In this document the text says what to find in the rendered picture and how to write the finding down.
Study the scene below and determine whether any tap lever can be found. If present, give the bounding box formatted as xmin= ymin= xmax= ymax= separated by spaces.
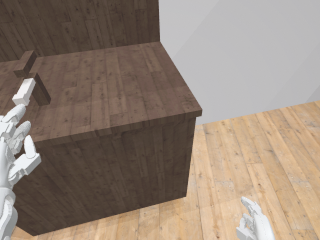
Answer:
xmin=12 ymin=78 xmax=36 ymax=106

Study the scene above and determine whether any robot left hand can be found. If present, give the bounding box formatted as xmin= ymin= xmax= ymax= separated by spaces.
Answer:
xmin=0 ymin=104 xmax=42 ymax=191

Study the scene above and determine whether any counter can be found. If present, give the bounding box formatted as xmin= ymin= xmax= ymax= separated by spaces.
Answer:
xmin=0 ymin=0 xmax=203 ymax=237

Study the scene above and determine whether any left robot forearm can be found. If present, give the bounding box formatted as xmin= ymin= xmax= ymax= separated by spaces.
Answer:
xmin=0 ymin=187 xmax=18 ymax=240

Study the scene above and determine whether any robot right hand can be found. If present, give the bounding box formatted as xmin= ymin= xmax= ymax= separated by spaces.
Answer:
xmin=236 ymin=196 xmax=276 ymax=240

